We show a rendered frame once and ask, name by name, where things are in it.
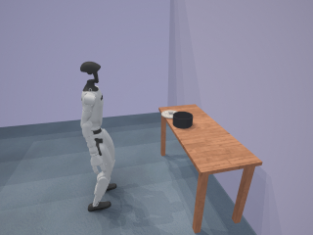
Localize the right robot hand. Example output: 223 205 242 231
90 154 107 174

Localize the lid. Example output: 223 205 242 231
161 110 177 118

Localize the pot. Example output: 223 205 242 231
172 111 193 129

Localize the robot head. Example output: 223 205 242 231
80 61 101 92

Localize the right robot forearm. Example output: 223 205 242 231
82 122 99 157

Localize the table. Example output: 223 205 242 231
158 104 263 234

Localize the right robot upper arm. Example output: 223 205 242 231
80 92 97 128

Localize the robot left foot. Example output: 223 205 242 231
107 183 116 191

